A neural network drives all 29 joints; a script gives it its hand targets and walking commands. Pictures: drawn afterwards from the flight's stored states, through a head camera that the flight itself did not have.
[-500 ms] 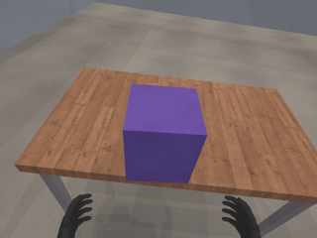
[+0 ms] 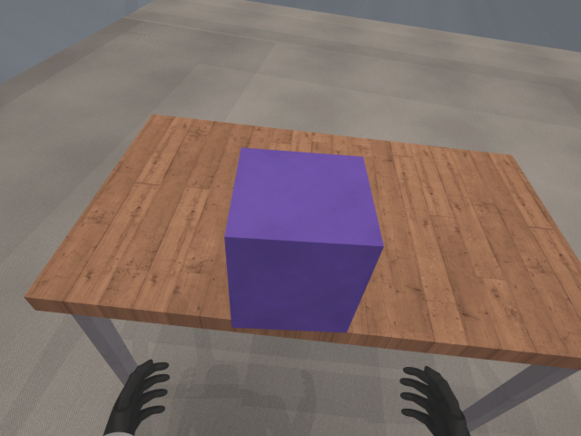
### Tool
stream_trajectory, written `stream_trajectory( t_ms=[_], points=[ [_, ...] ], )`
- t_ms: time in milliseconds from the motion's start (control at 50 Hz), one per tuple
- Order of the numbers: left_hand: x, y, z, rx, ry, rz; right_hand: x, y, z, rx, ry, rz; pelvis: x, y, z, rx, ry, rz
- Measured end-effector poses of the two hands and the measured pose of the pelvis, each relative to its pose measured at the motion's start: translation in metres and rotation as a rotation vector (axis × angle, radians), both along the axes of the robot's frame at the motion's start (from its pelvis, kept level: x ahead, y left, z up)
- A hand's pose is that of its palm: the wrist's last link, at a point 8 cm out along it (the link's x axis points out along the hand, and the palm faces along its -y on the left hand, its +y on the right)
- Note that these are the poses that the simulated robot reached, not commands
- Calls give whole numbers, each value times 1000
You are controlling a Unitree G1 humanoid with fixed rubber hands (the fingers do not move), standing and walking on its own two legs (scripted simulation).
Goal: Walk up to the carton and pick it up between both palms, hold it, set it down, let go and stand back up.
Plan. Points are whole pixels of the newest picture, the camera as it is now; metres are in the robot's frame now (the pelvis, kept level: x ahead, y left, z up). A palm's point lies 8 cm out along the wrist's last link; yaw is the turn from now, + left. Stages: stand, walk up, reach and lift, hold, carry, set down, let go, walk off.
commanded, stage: set down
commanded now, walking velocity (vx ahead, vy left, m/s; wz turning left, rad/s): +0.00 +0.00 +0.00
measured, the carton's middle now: (296, 243) +0.45 -0.01 +0.00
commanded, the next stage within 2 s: let go in 0.24 s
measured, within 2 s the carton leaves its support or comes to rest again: neither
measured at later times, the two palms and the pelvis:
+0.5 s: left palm out of the picture +0.15 +0.23 -0.08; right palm out of the picture +0.14 -0.22 -0.07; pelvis +0.00 +0.00 +0.00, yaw +0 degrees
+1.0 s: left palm out of the picture +0.12 +0.27 -0.10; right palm out of the picture +0.13 -0.24 -0.10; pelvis +0.01 +0.00 +0.00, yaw +0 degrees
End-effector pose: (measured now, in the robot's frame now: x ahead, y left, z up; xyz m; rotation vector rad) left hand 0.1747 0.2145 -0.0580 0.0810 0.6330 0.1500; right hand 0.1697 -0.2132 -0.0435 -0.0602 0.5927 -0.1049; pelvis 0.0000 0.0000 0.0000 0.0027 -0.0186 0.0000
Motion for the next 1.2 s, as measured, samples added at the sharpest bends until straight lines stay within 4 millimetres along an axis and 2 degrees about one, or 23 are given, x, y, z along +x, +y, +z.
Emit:
stream_trajectory(
  t_ms=[240, 600, 800, 860, 920, 1040, 1200],
  points=[
    [5, 10, -6, 40, 60, -17, 0, -8, -16, -10, 16, -29, 13, -3, 0, 4, 17, 0],
    [-35, 12, -25, 3, 170, -23, -31, -3, -27, -60, 93, 1, -8, 2, 0, -3, -20, -1],
    [-30, 8, -25, 25, 176, -31, -26, -2, -32, -70, 137, 31, -6, 2, 0, -2, -16, -1],
    [-34, 18, -30, 69, 204, -38, -31, -10, -40, -96, 208, 26, -3, 1, 0, -1, -6, -1],
    [-43, 36, -37, 107, 262, -23, -38, -22, -48, -122, 283, 11, 1, 2, -1, -2, 1, -1],
    [-56, 66, -42, 154, 342, 13, -40, -33, -53, -150, 350, 3, 8, 3, -1, -3, 15, -1],
    [-71, 72, -51, 151, 415, 31, -42, -36, -58, -152, 387, -5, 12, 2, -1, -2, 21, 0]
  ],
)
